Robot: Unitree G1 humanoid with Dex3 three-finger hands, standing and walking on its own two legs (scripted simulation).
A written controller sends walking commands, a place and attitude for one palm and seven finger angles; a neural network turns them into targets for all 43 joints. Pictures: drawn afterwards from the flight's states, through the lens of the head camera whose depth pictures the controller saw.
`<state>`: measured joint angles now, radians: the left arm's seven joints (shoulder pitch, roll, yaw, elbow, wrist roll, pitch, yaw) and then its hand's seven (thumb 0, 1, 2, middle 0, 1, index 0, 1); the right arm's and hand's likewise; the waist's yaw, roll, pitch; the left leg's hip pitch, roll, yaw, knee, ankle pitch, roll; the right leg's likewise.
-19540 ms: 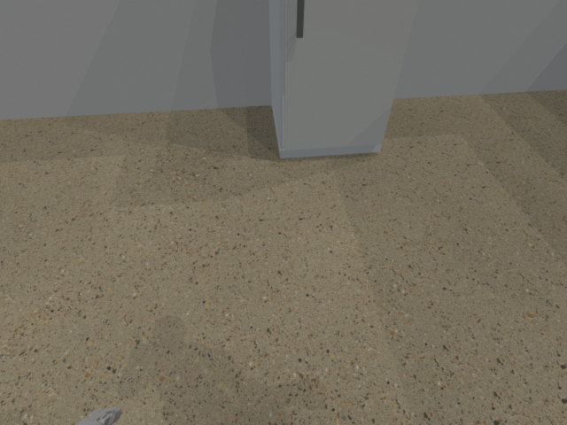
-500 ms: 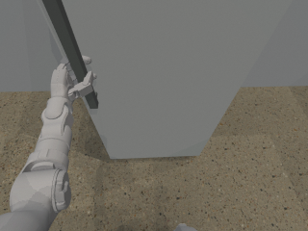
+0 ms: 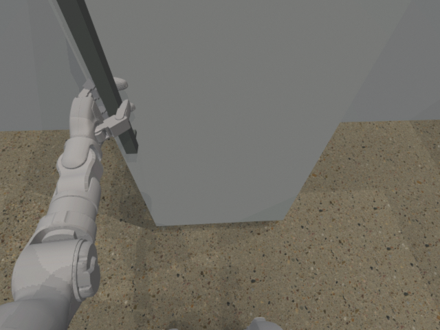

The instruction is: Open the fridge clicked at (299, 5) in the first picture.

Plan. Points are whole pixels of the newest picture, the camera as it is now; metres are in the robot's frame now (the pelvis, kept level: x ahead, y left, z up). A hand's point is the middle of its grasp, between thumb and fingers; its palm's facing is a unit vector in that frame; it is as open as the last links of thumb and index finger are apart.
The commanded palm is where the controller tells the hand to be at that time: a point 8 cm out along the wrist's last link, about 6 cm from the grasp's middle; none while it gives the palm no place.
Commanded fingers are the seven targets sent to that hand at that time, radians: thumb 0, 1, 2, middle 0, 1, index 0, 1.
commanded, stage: grip the handle and tug to test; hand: left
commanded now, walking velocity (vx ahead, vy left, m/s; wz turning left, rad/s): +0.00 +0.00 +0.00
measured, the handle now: (98, 53) +0.53 +0.19 +0.20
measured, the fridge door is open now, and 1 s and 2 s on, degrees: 0 12 35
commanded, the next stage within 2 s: pull the door a little, standing still in 0.20 s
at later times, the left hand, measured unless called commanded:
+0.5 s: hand (122, 118) +0.47 +0.16 +0.11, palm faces +0.01 -1.00 +0.01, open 6.0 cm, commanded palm +0.42 +0.21 +0.10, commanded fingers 0.00 0.90 0.90 -0.45 -1.40 -0.45 -1.40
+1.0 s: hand (124, 162) +0.37 +0.15 +0.11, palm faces -0.06 -0.99 -0.11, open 6.6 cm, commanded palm +0.35 +0.21 +0.11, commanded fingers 0.00 0.90 0.90 -0.45 -1.40 -0.45 -1.40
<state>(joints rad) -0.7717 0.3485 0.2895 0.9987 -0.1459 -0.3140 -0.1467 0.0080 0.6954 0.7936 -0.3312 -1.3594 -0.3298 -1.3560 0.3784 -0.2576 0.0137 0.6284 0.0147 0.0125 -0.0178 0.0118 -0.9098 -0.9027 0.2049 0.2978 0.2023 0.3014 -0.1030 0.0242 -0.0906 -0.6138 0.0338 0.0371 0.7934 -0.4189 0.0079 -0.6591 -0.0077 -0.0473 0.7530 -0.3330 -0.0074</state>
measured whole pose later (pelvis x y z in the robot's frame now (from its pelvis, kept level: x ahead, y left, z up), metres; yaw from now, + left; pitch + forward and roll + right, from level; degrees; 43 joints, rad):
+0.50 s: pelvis +0.02 +0.01 +0.01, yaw -1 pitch +14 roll -1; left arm -0.62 0.29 0.26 0.77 -0.16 -0.23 -0.15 0.01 0.70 0.78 -0.32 -1.36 -0.33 -1.35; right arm 0.34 -0.25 0.00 0.59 0.02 0.03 -0.01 0.01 -0.91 -0.90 0.20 0.30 0.20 0.30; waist -0.07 0.03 -0.11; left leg -0.54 0.03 0.05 0.74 -0.43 0.01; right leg -0.59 0.00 -0.04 0.70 -0.34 0.00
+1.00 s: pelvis +0.08 +0.01 +0.02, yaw -3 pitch +8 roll -1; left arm 0.10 0.20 0.08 -0.02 -0.13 -0.15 -0.08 0.00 0.64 0.73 -0.30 -1.36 -0.27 -1.34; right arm 0.28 -0.24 0.00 0.54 0.03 0.00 -0.04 0.02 -0.91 -0.90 0.20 0.30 0.20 0.30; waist -0.02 0.05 -0.09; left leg -0.29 0.02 0.04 0.62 -0.45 0.02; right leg -0.35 -0.01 -0.05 0.58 -0.37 0.01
